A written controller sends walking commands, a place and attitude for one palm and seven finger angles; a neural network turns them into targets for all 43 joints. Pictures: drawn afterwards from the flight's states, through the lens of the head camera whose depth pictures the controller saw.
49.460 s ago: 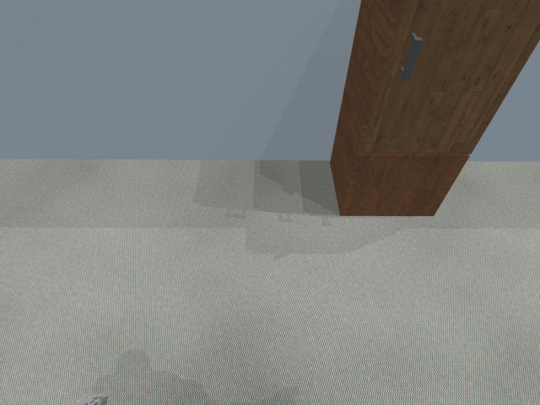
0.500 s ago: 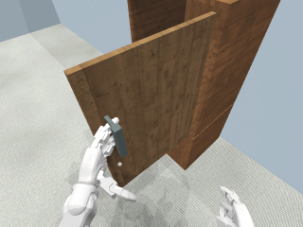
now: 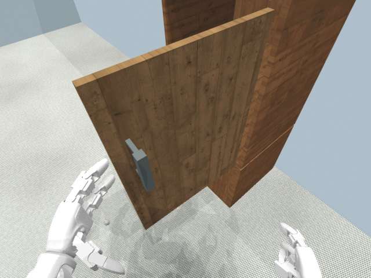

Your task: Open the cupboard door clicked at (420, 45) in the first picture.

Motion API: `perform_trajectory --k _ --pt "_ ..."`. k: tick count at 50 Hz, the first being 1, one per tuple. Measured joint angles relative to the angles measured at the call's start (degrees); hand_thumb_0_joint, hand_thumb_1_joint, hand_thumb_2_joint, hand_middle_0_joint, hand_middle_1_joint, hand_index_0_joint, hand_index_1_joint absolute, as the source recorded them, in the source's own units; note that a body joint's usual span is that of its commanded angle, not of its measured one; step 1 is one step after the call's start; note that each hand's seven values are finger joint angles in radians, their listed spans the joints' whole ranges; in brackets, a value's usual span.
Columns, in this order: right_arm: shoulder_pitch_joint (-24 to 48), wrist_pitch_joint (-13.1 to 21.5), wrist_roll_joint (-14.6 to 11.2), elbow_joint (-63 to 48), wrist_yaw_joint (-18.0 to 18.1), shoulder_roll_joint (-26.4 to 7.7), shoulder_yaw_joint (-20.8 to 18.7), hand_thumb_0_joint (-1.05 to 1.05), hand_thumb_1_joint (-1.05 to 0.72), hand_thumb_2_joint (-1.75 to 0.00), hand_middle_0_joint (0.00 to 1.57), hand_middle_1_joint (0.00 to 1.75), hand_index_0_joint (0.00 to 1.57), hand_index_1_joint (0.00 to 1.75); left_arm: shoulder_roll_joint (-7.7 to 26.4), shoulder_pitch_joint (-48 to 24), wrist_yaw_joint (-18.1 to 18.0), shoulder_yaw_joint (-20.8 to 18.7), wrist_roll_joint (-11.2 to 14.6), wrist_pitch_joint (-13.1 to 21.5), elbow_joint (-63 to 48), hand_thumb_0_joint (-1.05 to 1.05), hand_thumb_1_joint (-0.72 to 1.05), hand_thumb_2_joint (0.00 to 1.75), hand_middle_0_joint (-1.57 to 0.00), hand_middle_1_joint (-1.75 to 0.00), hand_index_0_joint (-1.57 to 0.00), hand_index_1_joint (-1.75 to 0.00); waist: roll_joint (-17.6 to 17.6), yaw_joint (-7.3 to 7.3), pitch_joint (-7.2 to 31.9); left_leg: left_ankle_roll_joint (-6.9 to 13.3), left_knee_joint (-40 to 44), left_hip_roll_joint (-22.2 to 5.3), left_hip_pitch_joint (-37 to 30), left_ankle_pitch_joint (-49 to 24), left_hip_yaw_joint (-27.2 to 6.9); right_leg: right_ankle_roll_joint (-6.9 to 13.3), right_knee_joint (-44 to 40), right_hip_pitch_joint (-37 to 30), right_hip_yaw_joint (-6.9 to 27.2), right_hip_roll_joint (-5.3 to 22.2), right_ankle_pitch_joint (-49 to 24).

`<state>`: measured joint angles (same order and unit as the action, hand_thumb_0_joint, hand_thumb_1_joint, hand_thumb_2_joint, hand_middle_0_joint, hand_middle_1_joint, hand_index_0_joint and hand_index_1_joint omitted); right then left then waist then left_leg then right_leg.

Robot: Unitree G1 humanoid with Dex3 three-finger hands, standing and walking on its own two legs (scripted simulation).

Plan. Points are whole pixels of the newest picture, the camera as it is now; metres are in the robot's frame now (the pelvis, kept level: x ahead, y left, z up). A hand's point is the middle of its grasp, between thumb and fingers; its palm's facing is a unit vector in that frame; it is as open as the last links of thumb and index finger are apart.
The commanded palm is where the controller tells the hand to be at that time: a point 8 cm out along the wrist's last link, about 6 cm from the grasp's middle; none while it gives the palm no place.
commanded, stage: slide the hand sideways off the handle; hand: left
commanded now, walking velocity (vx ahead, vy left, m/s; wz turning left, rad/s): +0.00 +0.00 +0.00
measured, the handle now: (139, 165) +0.32 +0.12 +0.09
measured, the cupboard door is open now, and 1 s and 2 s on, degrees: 87 87 87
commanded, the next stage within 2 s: draw the hand back to the body in 0.18 s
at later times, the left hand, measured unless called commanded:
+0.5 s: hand (82, 226) +0.19 +0.19 +0.10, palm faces -0.04 -1.00 -0.06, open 16.3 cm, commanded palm +0.16 +0.25 +0.11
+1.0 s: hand (42, 209) +0.20 +0.24 +0.14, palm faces +0.29 -0.90 -0.33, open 14.8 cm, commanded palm +0.15 +0.29 +0.16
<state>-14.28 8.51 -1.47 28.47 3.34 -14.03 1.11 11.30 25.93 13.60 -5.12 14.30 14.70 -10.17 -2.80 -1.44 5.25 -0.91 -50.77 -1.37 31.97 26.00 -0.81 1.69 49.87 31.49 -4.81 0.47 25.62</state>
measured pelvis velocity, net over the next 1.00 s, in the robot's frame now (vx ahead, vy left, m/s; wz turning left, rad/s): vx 0.01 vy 0.02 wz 0.00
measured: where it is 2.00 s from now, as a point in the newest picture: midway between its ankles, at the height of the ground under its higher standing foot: outside the picture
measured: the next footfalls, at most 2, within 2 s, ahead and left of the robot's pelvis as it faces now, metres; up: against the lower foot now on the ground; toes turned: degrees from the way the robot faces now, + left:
none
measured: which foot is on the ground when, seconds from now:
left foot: down 0.00-1.00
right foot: down 0.00-1.00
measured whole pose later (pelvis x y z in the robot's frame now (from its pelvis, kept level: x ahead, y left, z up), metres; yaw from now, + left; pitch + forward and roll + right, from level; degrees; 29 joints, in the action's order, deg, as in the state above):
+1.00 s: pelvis +0.01 +0.02 +0.03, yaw +0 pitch +0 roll -1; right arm -13.4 10.2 -0.6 32.9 5.9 -12.9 3.2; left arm 16.5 30.6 -4.7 -10.1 4.0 2.3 -22.9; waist -3.3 -3.1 1.3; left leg 1.0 -35.7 -0.3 15.3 20.1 0.3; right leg -0.3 32.9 14.1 -3.7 0.9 18.3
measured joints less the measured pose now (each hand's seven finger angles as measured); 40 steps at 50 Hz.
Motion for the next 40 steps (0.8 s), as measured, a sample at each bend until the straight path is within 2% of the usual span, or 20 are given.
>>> perform_trajectory --k 4,10,17,21,28,40 --pt "-0.2 0.3 -0.2 -0.1 0.3 0.1 0.0 0.01 -0.90 -0.90 0.20 0.30 0.20 0.30 0.8 1.0 1.6 -1.8 1.2 -0.1 -0.1 -0.01 -0.50 0.30 -0.16 -0.30 -0.16 -0.31 0.0 -0.02 0.1 0.1 -0.4 0.0 0.2 0.2 -0.2 -0.1 0.0 0.0 -0.2 0.0 0.0" --pt "-0.2 1.1 -0.4 -0.2 0.5 0.1 0.1 0.01 -0.90 -0.90 0.20 0.30 0.20 0.30 1.4 2.4 3.2 -2.5 2.3 -0.1 -1.0 -0.01 -0.50 0.30 -0.16 -0.30 -0.15 -0.30 -0.2 -0.13 0.2 0.4 -1.2 0.1 0.9 0.5 -0.3 -0.4 0.2 0.3 -0.3 0.1 0.0" --pt "0.0 2.0 -0.5 -0.2 0.5 0.3 0.4 0.01 -0.90 -0.90 0.20 0.30 0.20 0.30 1.3 1.8 2.9 -1.8 2.0 -0.9 -2.0 -0.01 -0.50 0.30 -0.16 -0.30 -0.15 -0.30 0.0 -0.18 0.0 0.9 -2.5 0.3 1.7 0.8 -0.4 -0.8 0.8 0.7 -0.4 0.3 0.0" --pt "-0.2 2.1 -0.8 -0.2 0.4 0.8 0.7 0.01 -0.90 -0.90 0.20 0.30 0.20 0.30 1.8 2.1 1.9 -1.7 1.5 -2.2 -4.3 -0.01 -0.50 0.30 -0.16 -0.30 -0.15 -0.30 -0.1 -0.18 0.0 1.2 -2.2 0.3 0.8 0.8 -0.2 -1.1 0.2 -0.2 -0.1 0.3 -0.2" --pt "-0.4 2.2 -1.1 -0.1 0.5 1.2 1.5 0.01 -0.90 -0.90 0.20 0.30 0.20 0.30 2.6 3.2 1.5 -3.4 2.2 -5.4 -7.2 -0.01 -0.50 0.30 -0.16 -0.30 -0.15 -0.30 -0.6 -0.26 0.2 1.6 -0.1 0.5 -2.0 0.1 0.1 -1.5 -2.3 -3.2 0.1 0.4 -1.2" --pt "-0.1 4.2 -1.4 1.8 1.4 0.2 2.4 0.01 -0.90 -0.90 0.20 0.30 0.20 0.30 4.3 1.6 3.0 -6.9 3.5 -10.0 -8.3 -0.01 -0.47 0.31 -0.16 -0.30 -0.15 -0.30 -0.8 -1.06 -0.7 1.8 4.0 0.7 -6.9 -1.6 -0.2 -1.8 -7.0 -8.5 -0.1 0.4 -3.1"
